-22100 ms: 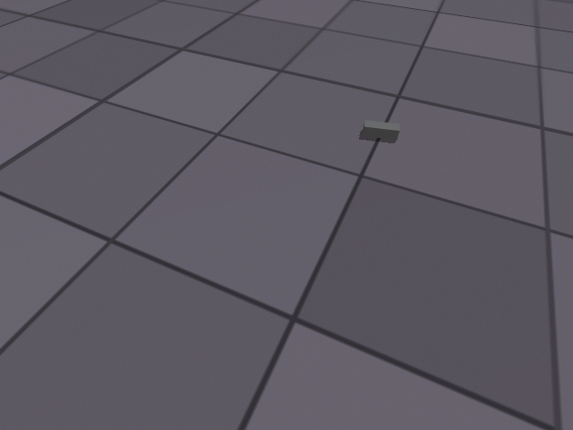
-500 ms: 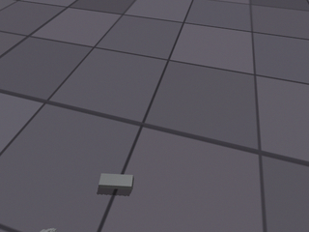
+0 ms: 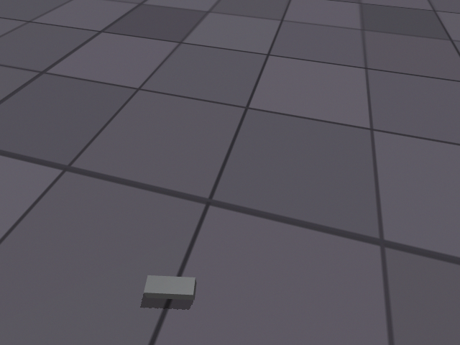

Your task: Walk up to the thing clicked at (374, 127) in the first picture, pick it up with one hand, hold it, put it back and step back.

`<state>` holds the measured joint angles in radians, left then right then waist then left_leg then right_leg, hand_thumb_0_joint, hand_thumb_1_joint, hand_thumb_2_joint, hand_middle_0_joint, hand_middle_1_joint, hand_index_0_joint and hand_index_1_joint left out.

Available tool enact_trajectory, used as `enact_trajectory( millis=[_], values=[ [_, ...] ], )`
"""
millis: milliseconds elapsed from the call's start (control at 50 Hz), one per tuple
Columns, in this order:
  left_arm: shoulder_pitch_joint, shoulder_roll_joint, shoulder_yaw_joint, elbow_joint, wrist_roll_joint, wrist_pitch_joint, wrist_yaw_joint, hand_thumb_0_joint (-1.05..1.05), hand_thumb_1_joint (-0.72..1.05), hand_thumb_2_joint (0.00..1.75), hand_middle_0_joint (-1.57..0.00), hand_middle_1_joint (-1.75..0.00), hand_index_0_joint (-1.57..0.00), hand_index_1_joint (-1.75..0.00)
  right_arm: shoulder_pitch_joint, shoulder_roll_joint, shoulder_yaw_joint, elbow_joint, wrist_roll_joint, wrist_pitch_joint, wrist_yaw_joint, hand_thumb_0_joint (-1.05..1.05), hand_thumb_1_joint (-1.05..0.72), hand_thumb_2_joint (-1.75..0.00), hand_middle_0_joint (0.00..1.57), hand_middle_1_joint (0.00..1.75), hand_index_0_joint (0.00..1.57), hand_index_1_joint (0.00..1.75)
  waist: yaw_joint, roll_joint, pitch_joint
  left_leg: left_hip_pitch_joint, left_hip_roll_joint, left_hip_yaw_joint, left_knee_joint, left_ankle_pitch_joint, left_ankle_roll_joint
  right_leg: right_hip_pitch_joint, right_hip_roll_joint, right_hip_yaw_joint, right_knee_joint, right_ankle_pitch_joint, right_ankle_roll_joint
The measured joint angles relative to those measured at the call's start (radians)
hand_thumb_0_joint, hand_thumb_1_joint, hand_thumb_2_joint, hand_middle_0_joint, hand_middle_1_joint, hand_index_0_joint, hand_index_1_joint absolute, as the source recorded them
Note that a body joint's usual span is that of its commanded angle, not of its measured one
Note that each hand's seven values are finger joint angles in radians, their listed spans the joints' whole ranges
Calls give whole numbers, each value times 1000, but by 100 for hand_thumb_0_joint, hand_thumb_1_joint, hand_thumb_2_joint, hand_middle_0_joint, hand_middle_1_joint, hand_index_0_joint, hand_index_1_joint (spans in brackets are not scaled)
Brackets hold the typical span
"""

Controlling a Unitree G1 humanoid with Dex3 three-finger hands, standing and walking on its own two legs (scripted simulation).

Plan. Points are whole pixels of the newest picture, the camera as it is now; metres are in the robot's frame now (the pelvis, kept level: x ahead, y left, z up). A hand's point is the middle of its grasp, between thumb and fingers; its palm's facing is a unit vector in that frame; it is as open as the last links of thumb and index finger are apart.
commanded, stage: stand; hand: left
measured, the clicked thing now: (171, 287) +0.50 +0.25 -0.75
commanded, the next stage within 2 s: rise first in 1.86 s
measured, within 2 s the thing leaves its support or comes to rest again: neither
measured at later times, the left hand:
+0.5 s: hand out of the picture +0.09 +0.26 -0.16, palm faces -0.01 -0.94 -0.34, open 7.4 cm
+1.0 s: hand out of the picture +0.09 +0.26 -0.16, palm faces -0.01 -0.94 -0.34, open 7.4 cm
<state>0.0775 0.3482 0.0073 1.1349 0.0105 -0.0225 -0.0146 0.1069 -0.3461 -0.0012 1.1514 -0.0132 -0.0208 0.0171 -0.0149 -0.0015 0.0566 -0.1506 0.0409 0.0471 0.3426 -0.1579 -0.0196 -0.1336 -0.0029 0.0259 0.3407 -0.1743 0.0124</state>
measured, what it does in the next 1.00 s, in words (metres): stands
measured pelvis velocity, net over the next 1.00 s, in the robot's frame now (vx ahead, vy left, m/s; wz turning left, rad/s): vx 0.02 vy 0.01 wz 0.02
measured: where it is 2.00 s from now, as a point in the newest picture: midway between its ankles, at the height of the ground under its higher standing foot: outside the picture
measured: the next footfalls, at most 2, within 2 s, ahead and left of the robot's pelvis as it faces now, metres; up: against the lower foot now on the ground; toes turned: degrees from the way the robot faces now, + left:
none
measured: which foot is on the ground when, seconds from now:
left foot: down 0.00-1.00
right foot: down 0.00-1.00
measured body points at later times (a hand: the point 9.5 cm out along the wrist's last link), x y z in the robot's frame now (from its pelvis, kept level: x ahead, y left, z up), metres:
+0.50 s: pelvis +0.02 +0.01 +0.00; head +0.03 +0.01 +0.45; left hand +0.09 +0.31 -0.13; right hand +0.12 -0.29 -0.13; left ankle +0.02 +0.13 -0.75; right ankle +0.01 -0.13 -0.75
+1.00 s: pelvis +0.02 +0.01 +0.00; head +0.03 +0.01 +0.45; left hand +0.09 +0.31 -0.13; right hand +0.10 -0.29 -0.13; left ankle +0.02 +0.13 -0.75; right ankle +0.01 -0.13 -0.75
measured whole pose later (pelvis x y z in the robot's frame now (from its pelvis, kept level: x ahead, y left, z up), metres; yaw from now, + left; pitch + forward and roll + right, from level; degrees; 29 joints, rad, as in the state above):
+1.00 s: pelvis +0.02 +0.01 +0.00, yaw +1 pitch -2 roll +0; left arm 0.10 0.35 0.00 1.13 0.01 -0.02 0.00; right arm 0.09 -0.35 0.00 1.14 -0.01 -0.01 0.01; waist 0.00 0.00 0.05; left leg -0.12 0.02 0.03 0.31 -0.17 -0.01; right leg -0.08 -0.02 0.01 0.30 -0.18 0.03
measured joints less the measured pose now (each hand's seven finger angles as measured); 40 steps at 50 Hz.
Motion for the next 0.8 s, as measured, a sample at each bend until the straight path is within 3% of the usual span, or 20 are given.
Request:
enact_trajectory(
  millis=[340, 800],
  values=[
    [29, 9, 1, 10, 3, 3, 8, 1, 91, 90, -20, -30, -20, -30, -41, -3, 2, -20, 2, 1, -7, 1, -91, -90, 20, 30, 20, 30, 22, -3, -6, 18, -14, -4, -17, -10, 10, 28, -14, -5, -30, -6, 12],
    [16, 4, -1, -2, 4, 5, 13, 0, 90, 90, -20, -30, -20, -30, -23, -2, 1, -13, 3, 6, -10, 1, -91, -90, 20, 30, 20, 30, 13, -4, -6, 36, -21, -10, -29, -12, 14, 50, -21, -12, -45, -9, 16]
  ],
)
